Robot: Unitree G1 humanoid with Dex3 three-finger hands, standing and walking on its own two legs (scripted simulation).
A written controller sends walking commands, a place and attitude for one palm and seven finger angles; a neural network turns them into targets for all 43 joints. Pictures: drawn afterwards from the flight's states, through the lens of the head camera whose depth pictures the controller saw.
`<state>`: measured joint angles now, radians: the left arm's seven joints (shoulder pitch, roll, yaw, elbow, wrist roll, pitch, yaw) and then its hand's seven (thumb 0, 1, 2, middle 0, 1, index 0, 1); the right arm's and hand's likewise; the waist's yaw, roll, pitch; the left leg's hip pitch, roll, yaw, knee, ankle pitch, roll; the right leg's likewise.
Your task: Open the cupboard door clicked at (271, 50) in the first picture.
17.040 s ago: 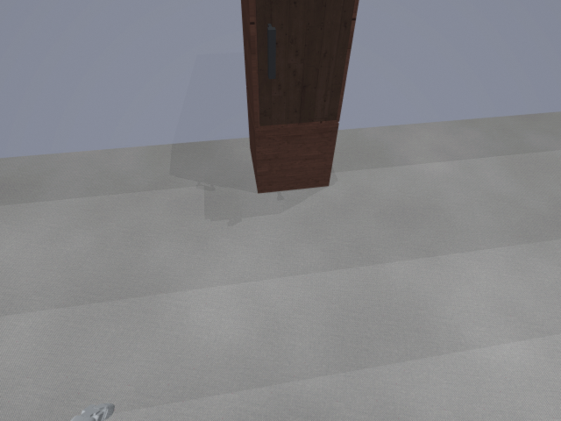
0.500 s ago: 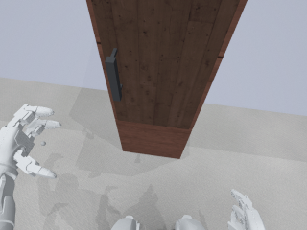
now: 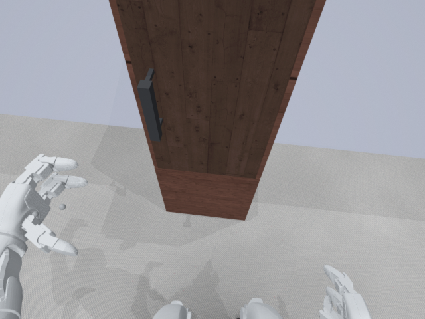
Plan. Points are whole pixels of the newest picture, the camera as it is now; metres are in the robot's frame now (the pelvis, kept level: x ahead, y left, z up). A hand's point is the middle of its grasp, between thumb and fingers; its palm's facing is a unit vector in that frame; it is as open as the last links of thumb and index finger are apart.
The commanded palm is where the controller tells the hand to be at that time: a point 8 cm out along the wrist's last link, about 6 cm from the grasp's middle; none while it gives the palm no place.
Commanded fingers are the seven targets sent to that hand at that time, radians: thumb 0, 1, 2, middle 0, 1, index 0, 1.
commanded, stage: move the hooked fingers beside the handle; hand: left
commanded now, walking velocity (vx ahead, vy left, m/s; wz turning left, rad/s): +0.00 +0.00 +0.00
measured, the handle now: (153, 106) +0.56 +0.17 +0.03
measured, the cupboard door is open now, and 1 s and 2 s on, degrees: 0 0 0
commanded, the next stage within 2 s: none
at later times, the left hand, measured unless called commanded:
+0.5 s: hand (82, 175) +0.35 +0.26 +0.06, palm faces -0.08 -1.00 -0.02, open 14.0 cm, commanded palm +0.32 +0.31 +0.06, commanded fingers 0.00 -0.50 0.30 -0.30 -1.20 -0.30 -1.20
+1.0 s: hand (98, 148) +0.41 +0.25 +0.06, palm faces -0.07 -1.00 -0.01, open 14.0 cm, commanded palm +0.39 +0.30 +0.05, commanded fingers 0.00 -0.50 0.30 -0.30 -1.20 -0.30 -1.20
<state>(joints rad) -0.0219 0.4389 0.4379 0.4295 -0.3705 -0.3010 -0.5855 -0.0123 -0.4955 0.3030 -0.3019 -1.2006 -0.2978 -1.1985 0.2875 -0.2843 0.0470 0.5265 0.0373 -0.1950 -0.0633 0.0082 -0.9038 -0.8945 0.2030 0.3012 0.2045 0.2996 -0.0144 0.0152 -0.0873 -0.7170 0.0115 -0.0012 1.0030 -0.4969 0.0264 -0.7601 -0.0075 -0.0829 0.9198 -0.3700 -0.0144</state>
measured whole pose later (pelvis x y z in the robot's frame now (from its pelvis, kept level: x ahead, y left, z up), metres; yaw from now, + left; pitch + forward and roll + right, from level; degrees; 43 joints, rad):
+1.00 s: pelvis +0.00 +0.00 -0.01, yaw -1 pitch +17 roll -2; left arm -0.49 0.51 0.46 0.84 -0.26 -0.34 -0.54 -0.01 -0.50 0.30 -0.30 -1.20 -0.30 -1.20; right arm 0.33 -0.29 0.04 0.57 0.03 -0.08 -0.05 0.01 -0.90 -0.89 0.20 0.30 0.20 0.30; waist -0.08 0.00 -0.10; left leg -0.83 0.02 0.02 1.04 -0.51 0.03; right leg -0.89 0.00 -0.07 0.96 -0.37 -0.01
